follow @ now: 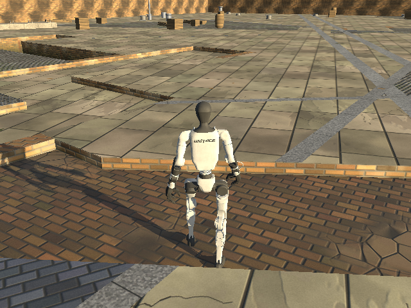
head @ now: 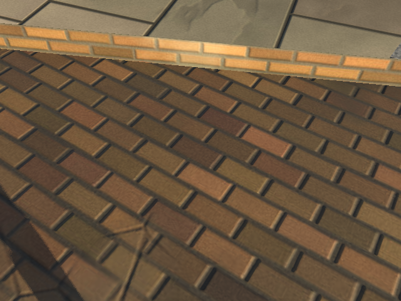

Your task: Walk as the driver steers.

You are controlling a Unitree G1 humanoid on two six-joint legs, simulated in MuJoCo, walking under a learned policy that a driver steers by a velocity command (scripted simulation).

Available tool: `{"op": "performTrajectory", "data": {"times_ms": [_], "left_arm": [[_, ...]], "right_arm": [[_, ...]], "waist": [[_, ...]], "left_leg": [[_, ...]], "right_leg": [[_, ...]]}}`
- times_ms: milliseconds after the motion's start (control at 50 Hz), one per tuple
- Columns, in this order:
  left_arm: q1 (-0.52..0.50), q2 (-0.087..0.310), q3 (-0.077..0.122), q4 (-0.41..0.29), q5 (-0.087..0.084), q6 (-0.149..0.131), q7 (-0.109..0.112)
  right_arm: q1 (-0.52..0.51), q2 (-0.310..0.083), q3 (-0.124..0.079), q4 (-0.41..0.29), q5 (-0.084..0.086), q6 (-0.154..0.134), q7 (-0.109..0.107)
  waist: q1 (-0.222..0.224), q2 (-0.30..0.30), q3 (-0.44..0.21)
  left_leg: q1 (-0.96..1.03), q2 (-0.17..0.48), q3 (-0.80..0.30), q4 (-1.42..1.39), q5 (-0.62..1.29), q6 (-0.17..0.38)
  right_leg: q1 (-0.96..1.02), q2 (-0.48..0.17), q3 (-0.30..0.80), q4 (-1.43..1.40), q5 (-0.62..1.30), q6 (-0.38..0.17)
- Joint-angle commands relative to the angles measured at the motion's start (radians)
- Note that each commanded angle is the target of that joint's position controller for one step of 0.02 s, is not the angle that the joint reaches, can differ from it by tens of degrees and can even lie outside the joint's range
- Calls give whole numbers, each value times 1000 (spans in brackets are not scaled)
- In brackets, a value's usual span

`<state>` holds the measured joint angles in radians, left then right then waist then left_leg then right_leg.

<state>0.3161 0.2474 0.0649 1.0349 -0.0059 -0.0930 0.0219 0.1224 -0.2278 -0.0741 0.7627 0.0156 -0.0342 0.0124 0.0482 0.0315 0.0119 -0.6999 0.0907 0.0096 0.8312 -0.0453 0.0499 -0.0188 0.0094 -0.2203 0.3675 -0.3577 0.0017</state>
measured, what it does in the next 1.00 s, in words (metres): walks ahead, turning left: left foot, then right foot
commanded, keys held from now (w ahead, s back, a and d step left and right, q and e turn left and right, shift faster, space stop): w+q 0.44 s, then w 0.56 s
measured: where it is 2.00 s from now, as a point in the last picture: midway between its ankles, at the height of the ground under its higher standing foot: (159, 149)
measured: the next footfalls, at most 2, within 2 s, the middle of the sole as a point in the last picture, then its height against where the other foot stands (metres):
left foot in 0.12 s outside the picture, level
right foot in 0.66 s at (212, 274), level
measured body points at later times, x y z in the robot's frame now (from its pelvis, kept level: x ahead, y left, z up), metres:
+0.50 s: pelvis +0.27 +0.06 +0.02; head +0.29 +0.09 +0.46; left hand +0.41 +0.36 -0.08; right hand +0.38 -0.20 -0.09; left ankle +0.20 +0.11 -0.73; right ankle +0.51 -0.08 -0.67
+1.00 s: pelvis +0.56 +0.09 +0.02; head +0.59 +0.10 +0.47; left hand +0.46 +0.34 -0.11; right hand +0.83 -0.06 -0.08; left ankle +0.64 +0.31 -0.67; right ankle +0.55 -0.01 -0.73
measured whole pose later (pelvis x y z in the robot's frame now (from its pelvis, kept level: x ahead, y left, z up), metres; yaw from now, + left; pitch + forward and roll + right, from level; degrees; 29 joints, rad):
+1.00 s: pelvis +0.56 +0.09 +0.02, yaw +22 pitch +2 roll -1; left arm 0.37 0.25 0.05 0.90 -0.01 -0.09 -0.02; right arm 0.13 -0.27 -0.06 0.71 0.01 -0.07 0.00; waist 0.08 0.04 0.02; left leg -0.68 0.11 -0.05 0.77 -0.06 0.00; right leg -0.07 0.07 -0.02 0.22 -0.19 -0.06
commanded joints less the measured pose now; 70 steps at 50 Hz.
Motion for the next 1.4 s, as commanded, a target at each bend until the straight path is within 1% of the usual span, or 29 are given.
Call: {"op": "performTrajectory", "data": {"times_ms": [20,80,120,140,160,180,200,220,240,340,560,620,660,680,700,720,740,780,860,980,1100,1140,1180,1200,1220,1240,1260,1300,1400], "left_arm": [[-29,178,43,-62,-18,14,15],[-38,221,56,-80,-17,34,15],[-69,224,52,-105,-16,43,12],[-64,129,23,-136,23,32,5],[-15,67,-1,-194,5,-14,-17],[-151,163,22,-208,-36,-49,-32],[-193,164,23,-225,-46,-63,-37],[-191,147,22,-208,-28,-61,-27],[-167,150,32,-195,-8,-48,-21],[-236,111,34,-238,19,2,-14],[-480,94,9,-355,2,-41,-53],[-417,128,19,-350,1,-57,-60],[-175,186,45,-298,13,-62,-51],[10,250,62,-278,22,-57,-45],[104,267,71,-222,13,-44,-57],[91,176,47,-223,-17,-41,-60],[7,134,34,-240,-17,-34,-56],[-89,109,19,-257,6,-25,-54],[-67,117,15,-232,3,-34,-51],[14,162,19,-198,-13,-13,-32],[119,179,17,-154,-22,18,-26],[105,204,25,-156,-22,29,-18],[70,192,18,-173,-14,30,-17],[49,132,-5,-214,12,25,-16],[207,25,-34,-217,-12,9,-20],[152,140,-6,-202,-34,5,-19],[64,175,9,-230,-44,6,-19],[7,148,14,-242,-23,20,-15],[-2,89,17,-269,-22,72,-18]], "right_arm": [[-57,-26,-4,-86,-3,4,29],[-29,-74,-27,-113,-1,5,41],[240,-167,-80,-44,7,3,32],[337,-275,-106,-20,17,8,9],[314,-326,-99,-60,4,-15,18],[315,-238,-75,-61,-5,-30,25],[265,-200,-63,-66,-8,-41,21],[182,-177,-54,-84,-3,-46,19],[123,-158,-45,-98,-5,-47,17],[181,-181,-46,-83,6,-55,-18],[339,-150,-33,2,3,-39,-33],[325,-169,-37,8,5,-24,-39],[264,-154,-25,-14,-4,-23,-34],[287,-114,-7,-32,-24,-29,-32],[442,-42,13,-10,10,-40,-29],[389,-135,0,0,25,-47,-30],[263,-173,-9,-29,25,-50,-28],[163,-156,-11,-57,-6,-57,-27],[179,-95,-2,-61,-8,-45,-24],[-26,-61,17,-120,-9,-54,-14],[-191,-84,15,-186,4,-73,20],[-144,-118,2,-180,1,-82,24],[89,-194,-35,-120,-11,-87,9],[280,-273,-56,-96,-30,-83,-6],[306,-305,-59,-76,-31,-71,2],[300,-203,-36,-84,-25,-67,0],[238,-166,-22,-83,-16,-68,-3],[124,-122,-7,-78,-22,-73,2],[60,-133,-20,-39,-29,-99,-1]], "waist": [[-22,-31,84],[-62,-73,23],[-207,-42,-114],[-197,191,-150],[-109,301,-327],[-167,129,-256],[-139,88,-143],[-86,-45,-86],[-45,-59,-74],[-38,-25,-51],[-148,76,26],[-111,115,11],[13,106,-150],[65,-25,-310],[14,-346,-409],[41,-236,-298],[44,-138,-147],[-9,-40,-29],[-50,-111,-31],[4,-97,4],[38,-103,53],[-6,-121,28],[-130,-110,-129],[-202,4,-296],[-128,281,-438],[-164,168,-365],[-155,120,-216],[-92,42,-78],[-26,50,4]], "left_leg": [[-17,15,2,-90,-23,41],[163,-79,104,-121,-153,88],[569,-171,117,-211,-107,147],[795,33,-246,-289,-70,223],[1047,237,-866,-516,-310,419],[1024,233,-836,-586,-364,352],[908,208,-683,-573,-293,307],[748,162,-557,-562,-148,264],[634,124,-462,-569,-37,232],[502,50,-303,-607,172,220],[656,69,-338,-536,54,152],[725,97,-366,-462,256,136],[646,19,-302,-209,482,88],[419,-71,-242,91,221,45],[83,-204,-194,395,-504,-19],[-38,-147,-248,500,-522,-11],[-76,-105,-212,498,-428,-8],[-9,-26,-144,391,-301,-12],[51,26,-94,243,-245,-32],[63,7,-33,-124,67,-51],[89,-45,-33,-312,56,-31],[186,-64,-33,-355,-5,-13],[569,-60,-25,-374,35,41],[882,146,-227,-323,86,107],[1151,361,-631,-409,-92,240],[1072,324,-652,-472,-226,205],[938,292,-497,-501,-214,166],[689,219,-314,-585,-106,145],[523,190,-87,-703,19,153]], "right_leg": [[22,-345,86,-126,596,-145],[49,-317,13,45,938,-104],[-97,-250,-24,449,981,-58],[-393,-139,-22,831,300,-7],[-706,47,224,1078,-238,11],[-834,-3,330,1091,-172,-21],[-864,-45,320,1013,-84,-54],[-773,-93,322,917,-10,-54],[-683,-124,320,829,38,-45],[-608,-103,287,583,208,29],[-598,-28,267,127,436,-2],[-512,-4,234,86,305,-44],[-147,-34,254,87,365,-121],[188,-213,473,142,403,-212],[452,-403,912,20,190,-348],[391,-386,961,-47,-3,-312],[238,-351,805,-70,20,-269],[-3,-279,628,-125,233,-243],[-96,-225,472,-191,437,-249],[-99,-169,319,-225,525,-199],[19,-231,382,-151,492,-187],[41,-247,408,-86,566,-168],[-64,-166,356,171,706,-121],[-279,-85,308,486,413,-79],[-620,32,287,783,-224,-35],[-706,-16,368,891,-225,-35],[-749,-52,349,905,-132,-36],[-680,-114,324,840,-3,-25],[-640,-154,329,752,135,3]]}}
Velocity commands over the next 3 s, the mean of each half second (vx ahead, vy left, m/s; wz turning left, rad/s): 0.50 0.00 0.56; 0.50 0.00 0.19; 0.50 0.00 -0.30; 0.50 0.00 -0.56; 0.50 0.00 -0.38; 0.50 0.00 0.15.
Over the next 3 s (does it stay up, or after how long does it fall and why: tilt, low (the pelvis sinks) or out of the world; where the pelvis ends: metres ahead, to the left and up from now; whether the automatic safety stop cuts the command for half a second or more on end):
stays up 1.55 0.09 0.01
